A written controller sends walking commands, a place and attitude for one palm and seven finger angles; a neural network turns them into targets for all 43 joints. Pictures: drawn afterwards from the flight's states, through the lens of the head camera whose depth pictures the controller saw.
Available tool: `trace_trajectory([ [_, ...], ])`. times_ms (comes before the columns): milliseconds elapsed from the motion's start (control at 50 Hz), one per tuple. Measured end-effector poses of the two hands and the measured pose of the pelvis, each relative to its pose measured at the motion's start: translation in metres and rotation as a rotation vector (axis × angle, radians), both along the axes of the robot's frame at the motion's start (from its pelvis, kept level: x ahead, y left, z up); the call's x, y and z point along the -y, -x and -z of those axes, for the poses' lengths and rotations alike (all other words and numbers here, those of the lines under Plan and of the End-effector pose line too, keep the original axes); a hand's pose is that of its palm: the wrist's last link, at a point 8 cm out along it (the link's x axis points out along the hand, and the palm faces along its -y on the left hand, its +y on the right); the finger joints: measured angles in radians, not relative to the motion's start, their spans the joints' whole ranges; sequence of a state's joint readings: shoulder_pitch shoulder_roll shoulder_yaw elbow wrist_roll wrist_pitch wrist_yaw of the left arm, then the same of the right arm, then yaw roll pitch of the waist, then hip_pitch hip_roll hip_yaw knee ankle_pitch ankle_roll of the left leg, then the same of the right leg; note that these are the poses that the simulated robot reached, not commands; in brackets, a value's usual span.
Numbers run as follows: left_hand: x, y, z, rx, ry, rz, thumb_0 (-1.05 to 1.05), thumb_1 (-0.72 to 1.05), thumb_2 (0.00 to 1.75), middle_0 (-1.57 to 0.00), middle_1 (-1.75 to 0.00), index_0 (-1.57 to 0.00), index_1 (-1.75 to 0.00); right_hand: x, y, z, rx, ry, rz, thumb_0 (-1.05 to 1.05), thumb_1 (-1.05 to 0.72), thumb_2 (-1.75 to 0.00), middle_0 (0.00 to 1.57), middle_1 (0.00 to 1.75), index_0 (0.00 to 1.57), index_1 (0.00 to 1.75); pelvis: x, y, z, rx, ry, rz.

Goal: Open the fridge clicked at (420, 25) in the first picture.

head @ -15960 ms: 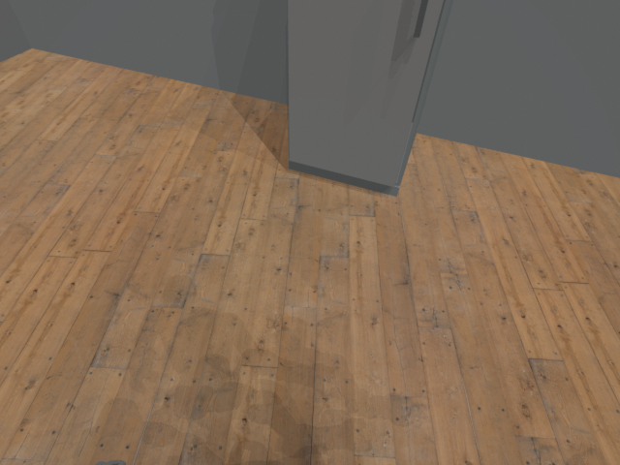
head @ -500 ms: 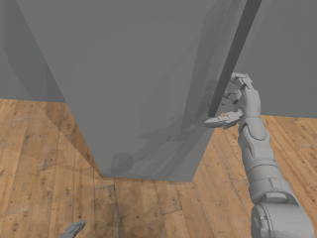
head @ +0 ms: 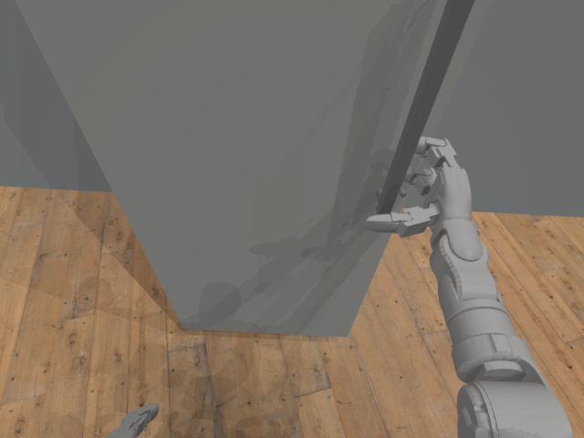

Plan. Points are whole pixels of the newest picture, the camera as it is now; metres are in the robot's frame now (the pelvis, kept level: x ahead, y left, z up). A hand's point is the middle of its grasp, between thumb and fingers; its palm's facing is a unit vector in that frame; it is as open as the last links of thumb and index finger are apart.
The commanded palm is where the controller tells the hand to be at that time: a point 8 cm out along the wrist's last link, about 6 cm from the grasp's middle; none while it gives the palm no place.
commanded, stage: grip the handle and tug to test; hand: right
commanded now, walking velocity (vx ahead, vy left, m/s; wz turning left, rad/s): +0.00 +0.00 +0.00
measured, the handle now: (414, 110) +0.49 -0.11 +0.21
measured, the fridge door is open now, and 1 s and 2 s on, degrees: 0 0 12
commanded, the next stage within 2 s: pull the door a little, standing still in 1.24 s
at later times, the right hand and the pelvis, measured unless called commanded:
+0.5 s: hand (402, 190) +0.43 -0.11 +0.12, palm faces -0.01 +1.00 -0.01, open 7.2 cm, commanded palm +0.40 -0.14 +0.12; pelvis +0.01 +0.00 +0.00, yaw +0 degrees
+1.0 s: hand (402, 192) +0.43 -0.11 +0.12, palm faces -0.02 +1.00 -0.01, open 7.1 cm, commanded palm +0.39 -0.15 +0.12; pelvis +0.01 +0.00 +0.00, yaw +1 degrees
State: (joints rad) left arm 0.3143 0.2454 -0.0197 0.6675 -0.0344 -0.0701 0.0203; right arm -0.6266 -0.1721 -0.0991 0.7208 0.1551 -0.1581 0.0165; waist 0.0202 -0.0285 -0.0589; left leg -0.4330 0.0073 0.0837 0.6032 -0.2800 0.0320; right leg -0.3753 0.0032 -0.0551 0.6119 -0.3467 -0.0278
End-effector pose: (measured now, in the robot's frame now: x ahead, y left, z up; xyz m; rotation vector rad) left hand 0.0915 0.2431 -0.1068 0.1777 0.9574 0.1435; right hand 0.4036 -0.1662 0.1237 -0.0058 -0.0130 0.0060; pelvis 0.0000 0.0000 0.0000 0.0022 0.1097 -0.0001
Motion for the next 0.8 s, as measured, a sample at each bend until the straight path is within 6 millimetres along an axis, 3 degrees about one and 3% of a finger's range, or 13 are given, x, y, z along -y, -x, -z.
trace_trajectory([
  [460, 0.0, 0.003, 0.002, -0.018, 0.005, -0.014, 0.01, 0.9, 0.9, -0.2, -0.3, -0.2, -0.3, 0.001, -0.007, 0.0, 0.0, 0.003, 0.003, 0.0, -0.58, -0.76, 0.26, 1.29, 0.25, 1.29, 0.002, -0.005, 0.0, -0.011, -0.001, -0.006],
  [800, 0.001, -0.012, -0.002, 0.007, 0.008, -0.006, 0.01, 0.9, 0.9, -0.2, -0.3, -0.2, -0.3, -0.001, -0.003, 0.0, -0.003, 0.003, -0.001, 0.0, -0.62, -0.77, 0.19, 1.28, 0.18, 1.28, 0.0, -0.01, -0.002, -0.003, -0.002, -0.007],
])
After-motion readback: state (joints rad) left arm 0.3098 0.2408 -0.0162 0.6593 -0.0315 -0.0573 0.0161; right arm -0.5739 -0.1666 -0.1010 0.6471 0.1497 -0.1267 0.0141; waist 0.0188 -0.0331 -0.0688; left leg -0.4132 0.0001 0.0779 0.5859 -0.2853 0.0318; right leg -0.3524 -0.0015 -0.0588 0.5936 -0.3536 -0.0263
